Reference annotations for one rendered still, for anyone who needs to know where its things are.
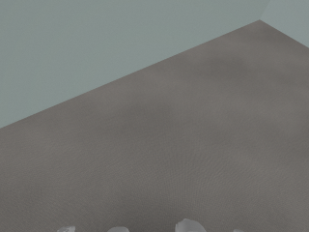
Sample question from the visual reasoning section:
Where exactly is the robot right thigh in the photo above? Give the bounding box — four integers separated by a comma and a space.
175, 219, 207, 232

